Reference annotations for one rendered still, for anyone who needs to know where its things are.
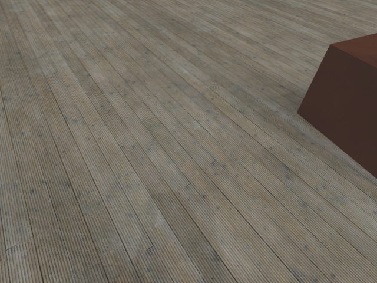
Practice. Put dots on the pedestal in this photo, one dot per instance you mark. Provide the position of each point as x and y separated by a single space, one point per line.
341 101

